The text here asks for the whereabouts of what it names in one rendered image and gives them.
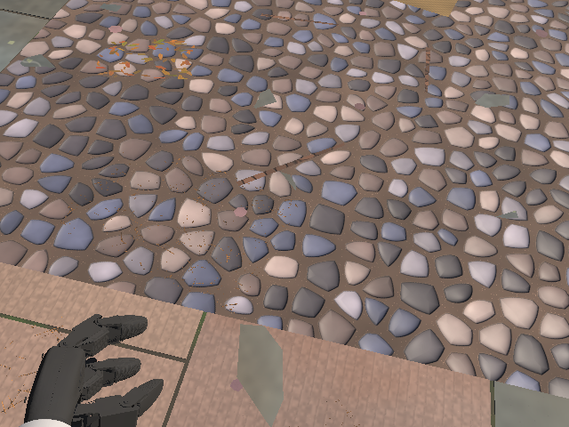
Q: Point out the left robot hand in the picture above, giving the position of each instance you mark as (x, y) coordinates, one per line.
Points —
(65, 378)

